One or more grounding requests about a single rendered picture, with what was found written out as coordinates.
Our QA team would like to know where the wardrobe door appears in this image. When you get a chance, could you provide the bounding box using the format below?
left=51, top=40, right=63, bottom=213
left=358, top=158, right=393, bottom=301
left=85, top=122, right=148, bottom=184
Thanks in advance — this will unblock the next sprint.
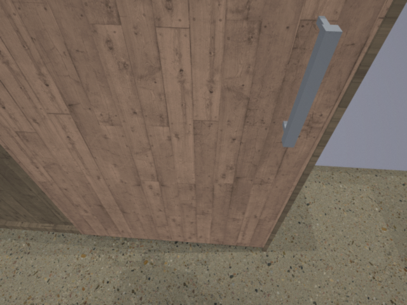
left=0, top=144, right=73, bottom=226
left=0, top=0, right=393, bottom=248

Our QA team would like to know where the handle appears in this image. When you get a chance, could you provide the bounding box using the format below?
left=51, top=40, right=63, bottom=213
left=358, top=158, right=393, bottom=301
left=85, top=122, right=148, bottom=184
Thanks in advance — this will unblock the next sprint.
left=282, top=16, right=343, bottom=147

